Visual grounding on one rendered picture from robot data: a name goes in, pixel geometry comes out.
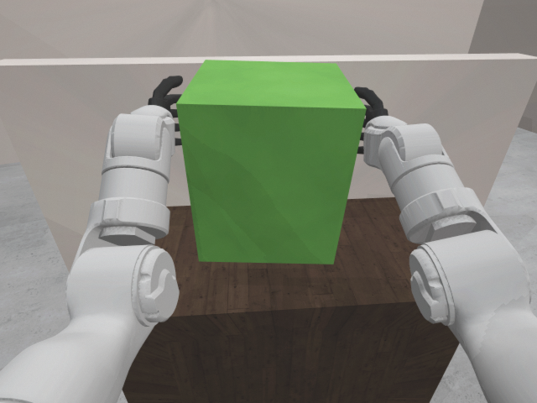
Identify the right robot upper arm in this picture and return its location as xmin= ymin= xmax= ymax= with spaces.
xmin=409 ymin=230 xmax=537 ymax=403

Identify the left robot hand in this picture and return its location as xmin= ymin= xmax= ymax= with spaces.
xmin=148 ymin=76 xmax=183 ymax=146

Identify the left robot forearm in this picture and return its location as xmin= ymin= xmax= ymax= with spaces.
xmin=65 ymin=105 xmax=175 ymax=315

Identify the right robot hand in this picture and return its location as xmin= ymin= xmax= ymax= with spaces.
xmin=354 ymin=87 xmax=388 ymax=154

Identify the carton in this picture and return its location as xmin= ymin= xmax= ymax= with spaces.
xmin=176 ymin=60 xmax=367 ymax=264

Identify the pedestal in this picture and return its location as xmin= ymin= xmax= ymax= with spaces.
xmin=123 ymin=197 xmax=459 ymax=403

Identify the left robot upper arm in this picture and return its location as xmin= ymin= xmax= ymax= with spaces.
xmin=0 ymin=244 xmax=180 ymax=403

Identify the right robot forearm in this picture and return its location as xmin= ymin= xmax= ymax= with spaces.
xmin=363 ymin=116 xmax=531 ymax=304

